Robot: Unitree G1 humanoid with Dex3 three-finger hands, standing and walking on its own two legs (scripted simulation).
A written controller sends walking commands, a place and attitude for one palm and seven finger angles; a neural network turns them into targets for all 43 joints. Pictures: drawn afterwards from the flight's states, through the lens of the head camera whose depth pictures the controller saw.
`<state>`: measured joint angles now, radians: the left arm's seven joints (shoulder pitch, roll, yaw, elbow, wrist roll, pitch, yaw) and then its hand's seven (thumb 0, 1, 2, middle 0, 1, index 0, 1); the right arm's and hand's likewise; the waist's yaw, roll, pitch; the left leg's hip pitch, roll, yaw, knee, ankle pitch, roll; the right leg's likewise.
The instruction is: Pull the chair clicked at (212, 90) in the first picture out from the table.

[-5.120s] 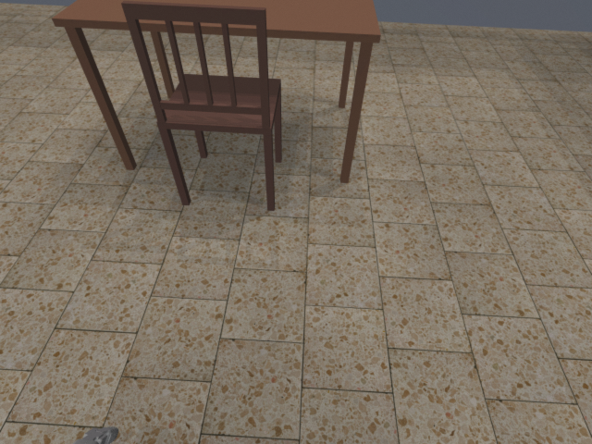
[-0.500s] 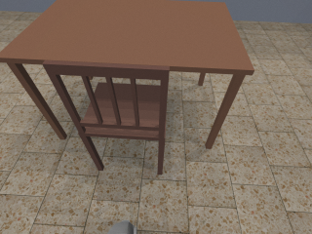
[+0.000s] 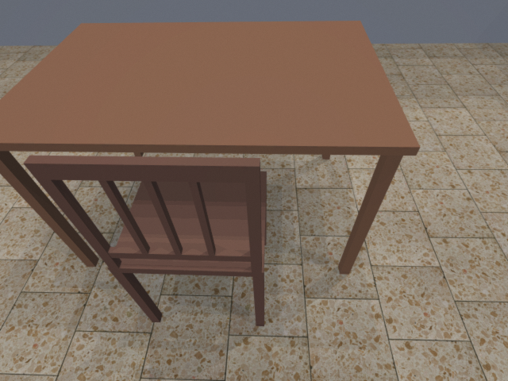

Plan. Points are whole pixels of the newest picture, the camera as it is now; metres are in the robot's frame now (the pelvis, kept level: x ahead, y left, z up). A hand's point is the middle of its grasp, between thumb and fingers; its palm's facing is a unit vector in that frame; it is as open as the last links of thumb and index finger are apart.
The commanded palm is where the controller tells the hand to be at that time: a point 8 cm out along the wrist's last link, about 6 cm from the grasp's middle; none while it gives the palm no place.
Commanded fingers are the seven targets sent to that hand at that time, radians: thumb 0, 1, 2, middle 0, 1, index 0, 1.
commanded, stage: come to a stop and stand still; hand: left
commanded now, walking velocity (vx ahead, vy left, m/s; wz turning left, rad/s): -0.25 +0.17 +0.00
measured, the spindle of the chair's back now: (165, 220) +0.45 +0.23 -0.08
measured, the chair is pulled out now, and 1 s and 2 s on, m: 0.00 0.00 0.00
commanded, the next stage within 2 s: look again from close up in 0.96 s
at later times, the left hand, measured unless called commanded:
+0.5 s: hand out of the picture -0.03 +0.26 -0.17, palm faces +0.09 -0.97 -0.22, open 7.3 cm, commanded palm none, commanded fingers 0.00 0.90 0.90 -0.20 -0.30 -0.20 -0.30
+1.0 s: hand out of the picture -0.12 +0.20 -0.17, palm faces +0.03 -0.99 -0.15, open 7.3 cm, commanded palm none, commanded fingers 0.00 0.90 0.90 -0.20 -0.30 -0.20 -0.30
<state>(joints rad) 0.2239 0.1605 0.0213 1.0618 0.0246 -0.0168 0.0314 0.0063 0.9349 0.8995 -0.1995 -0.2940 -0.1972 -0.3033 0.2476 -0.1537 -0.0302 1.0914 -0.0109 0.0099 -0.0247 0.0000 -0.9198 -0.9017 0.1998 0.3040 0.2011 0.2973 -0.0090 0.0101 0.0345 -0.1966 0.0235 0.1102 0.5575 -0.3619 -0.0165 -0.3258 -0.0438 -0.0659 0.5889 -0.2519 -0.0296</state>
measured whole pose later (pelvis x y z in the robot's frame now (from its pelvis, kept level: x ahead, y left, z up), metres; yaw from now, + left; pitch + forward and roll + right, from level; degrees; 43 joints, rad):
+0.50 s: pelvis -0.06 +0.06 +0.01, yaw +1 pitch -1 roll +0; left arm 0.23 0.22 0.06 1.04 0.03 0.06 0.03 0.00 0.91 0.90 -0.20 -0.29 -0.20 -0.30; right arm 0.24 -0.14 -0.01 1.03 -0.03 0.03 -0.03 0.00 -0.91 -0.90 0.20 0.30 0.20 0.30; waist 0.02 -0.06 0.03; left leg -0.19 0.00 0.05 0.46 -0.25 0.03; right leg -0.41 -0.02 0.02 0.87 -0.38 0.01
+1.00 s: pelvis -0.10 +0.05 +0.01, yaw +0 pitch -2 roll +0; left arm 0.31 0.10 0.00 1.15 0.01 0.00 0.04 0.00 0.91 0.90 -0.20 -0.29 -0.20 -0.30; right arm 0.32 -0.12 0.00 1.17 -0.01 0.02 -0.03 0.00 -0.91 -0.90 0.20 0.30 0.20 0.30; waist -0.01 0.00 0.03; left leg -0.20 0.01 0.07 0.38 -0.15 0.01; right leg -0.15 0.02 -0.03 0.41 -0.24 -0.04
